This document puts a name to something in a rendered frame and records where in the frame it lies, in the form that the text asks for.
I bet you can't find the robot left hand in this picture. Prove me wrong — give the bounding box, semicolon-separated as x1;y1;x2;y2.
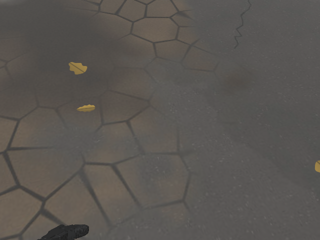
37;224;89;240

